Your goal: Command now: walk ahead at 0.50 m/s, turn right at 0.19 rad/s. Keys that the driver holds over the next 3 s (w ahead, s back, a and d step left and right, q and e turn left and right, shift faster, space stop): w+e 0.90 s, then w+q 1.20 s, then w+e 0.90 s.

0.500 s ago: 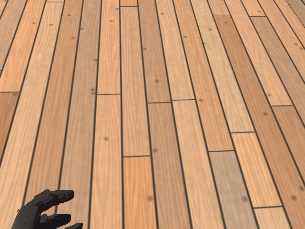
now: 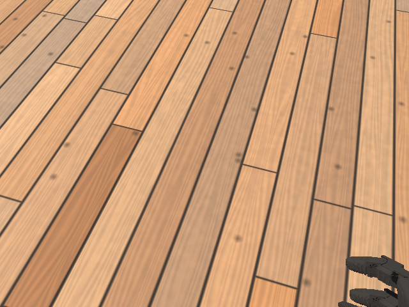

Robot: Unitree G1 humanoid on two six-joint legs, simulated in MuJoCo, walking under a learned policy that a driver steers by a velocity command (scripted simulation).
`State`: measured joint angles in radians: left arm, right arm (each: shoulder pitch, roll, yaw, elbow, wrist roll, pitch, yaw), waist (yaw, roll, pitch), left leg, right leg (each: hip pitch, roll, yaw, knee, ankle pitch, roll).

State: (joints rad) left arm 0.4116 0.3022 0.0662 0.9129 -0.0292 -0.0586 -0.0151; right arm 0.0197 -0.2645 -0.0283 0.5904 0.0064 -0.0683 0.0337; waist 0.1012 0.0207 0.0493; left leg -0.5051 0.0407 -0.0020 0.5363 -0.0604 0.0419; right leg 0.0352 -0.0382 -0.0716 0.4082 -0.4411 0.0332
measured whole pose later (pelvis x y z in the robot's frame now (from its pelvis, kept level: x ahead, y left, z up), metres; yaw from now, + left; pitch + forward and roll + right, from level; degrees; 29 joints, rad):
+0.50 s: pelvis +0.26 -0.04 +0.00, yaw -16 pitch +1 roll +3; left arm 0.05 0.27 0.05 0.72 -0.02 -0.01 -0.06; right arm 0.33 -0.30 -0.09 0.83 0.03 -0.05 -0.01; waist -0.06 -0.02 0.05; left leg 0.11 0.05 0.30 0.34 -0.43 -0.06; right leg -0.53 -0.05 -0.06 0.62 -0.14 -0.09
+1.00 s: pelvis +0.55 -0.13 +0.00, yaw -32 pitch +2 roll +0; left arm 0.38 0.30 0.08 0.78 -0.02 -0.03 0.02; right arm 0.03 -0.28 -0.04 0.68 0.00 -0.12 0.03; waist 0.08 0.04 0.01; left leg -0.47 -0.01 -0.03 0.46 0.00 0.01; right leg -0.02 0.10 0.20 0.45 -0.45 -0.06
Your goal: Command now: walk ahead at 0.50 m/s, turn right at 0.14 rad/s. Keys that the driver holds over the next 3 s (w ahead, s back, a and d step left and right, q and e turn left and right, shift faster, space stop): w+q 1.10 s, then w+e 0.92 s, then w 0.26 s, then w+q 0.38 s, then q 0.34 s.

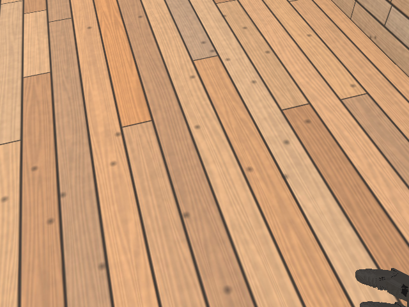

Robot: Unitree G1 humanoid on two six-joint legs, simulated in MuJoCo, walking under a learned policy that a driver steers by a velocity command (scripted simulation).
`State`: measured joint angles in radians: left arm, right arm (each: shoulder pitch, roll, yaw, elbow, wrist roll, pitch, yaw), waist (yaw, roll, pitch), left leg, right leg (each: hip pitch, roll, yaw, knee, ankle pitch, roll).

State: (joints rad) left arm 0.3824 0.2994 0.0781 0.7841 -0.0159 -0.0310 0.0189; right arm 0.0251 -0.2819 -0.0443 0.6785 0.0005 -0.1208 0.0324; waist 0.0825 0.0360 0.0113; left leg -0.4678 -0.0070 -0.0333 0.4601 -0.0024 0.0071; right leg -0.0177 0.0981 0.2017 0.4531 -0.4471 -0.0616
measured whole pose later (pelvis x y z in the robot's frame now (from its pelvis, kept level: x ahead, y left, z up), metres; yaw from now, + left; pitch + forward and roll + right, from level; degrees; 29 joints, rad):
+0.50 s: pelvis +0.27 +0.00 +0.00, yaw +12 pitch +2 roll +0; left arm 0.01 0.26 0.03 0.65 0.00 -0.12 -0.01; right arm 0.43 -0.30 -0.07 0.80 0.03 -0.03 -0.01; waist -0.09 0.02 0.00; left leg -0.13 -0.08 -0.22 0.62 -0.46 0.04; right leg -0.41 0.03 0.05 0.48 -0.11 -0.01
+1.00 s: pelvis +0.51 +0.11 -0.01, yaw +31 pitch +2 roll -2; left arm 0.34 0.32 0.07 0.85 -0.01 -0.05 0.01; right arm 0.05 -0.29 -0.05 0.57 0.02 -0.03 0.05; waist 0.07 0.02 0.06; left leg -0.53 -0.01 0.04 0.62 -0.11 0.10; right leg 0.00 -0.08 -0.19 0.67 -0.50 0.04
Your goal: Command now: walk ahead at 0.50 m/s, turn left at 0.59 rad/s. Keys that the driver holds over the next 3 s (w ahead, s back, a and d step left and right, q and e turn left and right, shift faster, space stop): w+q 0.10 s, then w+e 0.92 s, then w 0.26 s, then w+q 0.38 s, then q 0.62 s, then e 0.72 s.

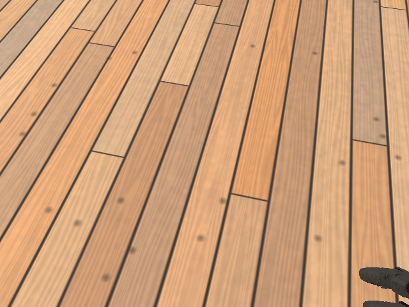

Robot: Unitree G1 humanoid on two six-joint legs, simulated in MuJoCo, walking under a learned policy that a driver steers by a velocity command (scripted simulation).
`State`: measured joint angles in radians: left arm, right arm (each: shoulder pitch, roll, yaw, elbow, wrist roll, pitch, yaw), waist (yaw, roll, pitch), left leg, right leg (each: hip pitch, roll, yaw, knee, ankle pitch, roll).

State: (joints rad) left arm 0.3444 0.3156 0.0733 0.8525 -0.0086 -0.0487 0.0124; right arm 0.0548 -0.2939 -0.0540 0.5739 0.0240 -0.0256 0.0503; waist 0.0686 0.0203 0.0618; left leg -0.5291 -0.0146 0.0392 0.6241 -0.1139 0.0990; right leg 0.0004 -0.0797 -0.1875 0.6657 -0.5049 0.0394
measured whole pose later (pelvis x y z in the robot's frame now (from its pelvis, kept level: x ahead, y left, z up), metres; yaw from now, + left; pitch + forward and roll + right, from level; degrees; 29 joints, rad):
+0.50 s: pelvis +0.30 -0.02 +0.01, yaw -1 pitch +2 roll +2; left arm 0.11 0.28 0.03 0.70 -0.01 -0.08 -0.06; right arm 0.34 -0.31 -0.06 0.79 0.00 -0.04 0.00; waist -0.06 -0.02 0.01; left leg 0.08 -0.05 0.05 0.33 -0.44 0.03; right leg -0.53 -0.01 -0.02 0.53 -0.04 -0.07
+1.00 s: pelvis +0.60 -0.03 +0.01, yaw -18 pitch +2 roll +0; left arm 0.40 0.32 0.07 0.74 -0.02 -0.02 0.02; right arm 0.05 -0.28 -0.03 0.65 0.00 -0.12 0.01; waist 0.07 0.00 0.00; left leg -0.45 -0.03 -0.06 0.48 -0.06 0.00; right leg -0.09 0.10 0.25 0.57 -0.48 -0.05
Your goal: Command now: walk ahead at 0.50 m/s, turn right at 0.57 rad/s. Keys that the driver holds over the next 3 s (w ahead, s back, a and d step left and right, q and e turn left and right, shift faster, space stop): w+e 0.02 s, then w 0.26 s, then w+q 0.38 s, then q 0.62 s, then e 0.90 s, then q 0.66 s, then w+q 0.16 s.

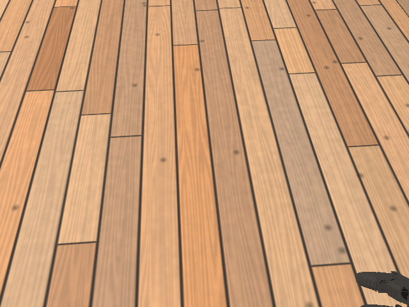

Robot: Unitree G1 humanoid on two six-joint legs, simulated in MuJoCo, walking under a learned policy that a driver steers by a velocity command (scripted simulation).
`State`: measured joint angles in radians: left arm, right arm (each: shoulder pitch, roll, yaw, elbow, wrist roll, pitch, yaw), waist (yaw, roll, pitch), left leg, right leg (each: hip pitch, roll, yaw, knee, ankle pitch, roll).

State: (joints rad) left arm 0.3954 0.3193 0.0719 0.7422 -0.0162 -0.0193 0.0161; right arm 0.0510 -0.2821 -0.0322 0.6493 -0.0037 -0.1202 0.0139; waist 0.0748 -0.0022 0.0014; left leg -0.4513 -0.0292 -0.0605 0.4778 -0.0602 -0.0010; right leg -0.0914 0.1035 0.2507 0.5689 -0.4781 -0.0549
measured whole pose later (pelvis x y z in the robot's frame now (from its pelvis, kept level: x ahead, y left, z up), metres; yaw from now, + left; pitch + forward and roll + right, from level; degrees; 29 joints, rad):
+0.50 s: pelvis +0.26 -0.04 +0.00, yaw -3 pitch +2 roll +1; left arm 0.02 0.26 0.03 0.61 0.00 -0.09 -0.03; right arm 0.44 -0.30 -0.05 0.88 0.02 -0.05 0.00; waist -0.10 0.00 0.03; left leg -0.08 0.02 -0.04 0.59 -0.47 -0.01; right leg -0.46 -0.01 0.00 0.53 -0.11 -0.04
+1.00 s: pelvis +0.47 -0.01 -0.01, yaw +14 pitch +2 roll -2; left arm 0.20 0.30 0.07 0.79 0.00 -0.04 0.02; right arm 0.11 -0.31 -0.07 0.64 -0.01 -0.01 0.04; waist 0.03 0.01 0.08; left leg -0.52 -0.03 0.01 0.62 -0.13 0.08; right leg -0.27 -0.03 -0.07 1.03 -0.59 0.05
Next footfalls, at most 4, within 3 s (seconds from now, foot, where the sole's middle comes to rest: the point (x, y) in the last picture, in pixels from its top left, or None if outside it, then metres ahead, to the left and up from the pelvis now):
0.48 right None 0.39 -0.16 -0.76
0.94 left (197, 268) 0.60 0.11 -0.76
1.40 right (264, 255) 0.66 -0.12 -0.76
2.04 right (277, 262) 0.64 -0.16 -0.76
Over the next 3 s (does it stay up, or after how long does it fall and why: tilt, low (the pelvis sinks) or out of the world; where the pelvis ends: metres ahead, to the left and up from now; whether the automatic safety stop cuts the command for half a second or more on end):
stays up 0.60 -0.03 0.00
